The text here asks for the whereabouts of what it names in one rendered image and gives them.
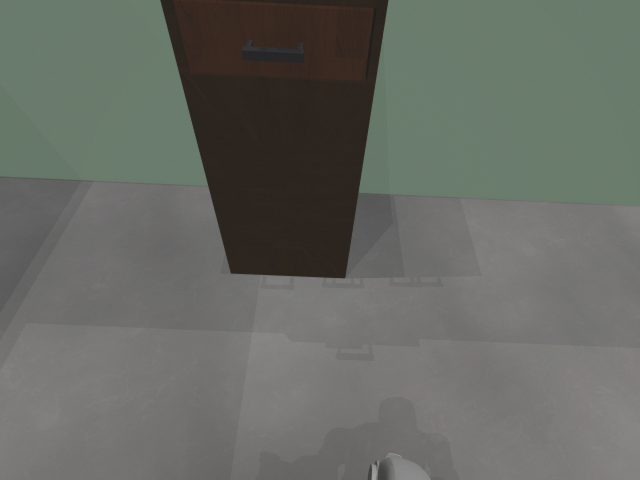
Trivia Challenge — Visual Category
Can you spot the handle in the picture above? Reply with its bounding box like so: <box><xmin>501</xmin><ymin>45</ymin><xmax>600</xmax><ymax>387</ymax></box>
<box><xmin>242</xmin><ymin>40</ymin><xmax>304</xmax><ymax>63</ymax></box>

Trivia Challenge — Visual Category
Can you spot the cabinet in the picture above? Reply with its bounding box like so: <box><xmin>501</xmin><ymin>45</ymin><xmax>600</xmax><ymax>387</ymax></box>
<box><xmin>160</xmin><ymin>0</ymin><xmax>388</xmax><ymax>278</ymax></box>

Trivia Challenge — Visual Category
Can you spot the robot right thigh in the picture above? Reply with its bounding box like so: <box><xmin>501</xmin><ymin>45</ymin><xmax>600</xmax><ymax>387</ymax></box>
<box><xmin>368</xmin><ymin>457</ymin><xmax>431</xmax><ymax>480</ymax></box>

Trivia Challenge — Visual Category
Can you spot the drawer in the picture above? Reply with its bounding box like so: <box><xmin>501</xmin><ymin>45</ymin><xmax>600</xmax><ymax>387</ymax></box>
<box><xmin>173</xmin><ymin>0</ymin><xmax>374</xmax><ymax>81</ymax></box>

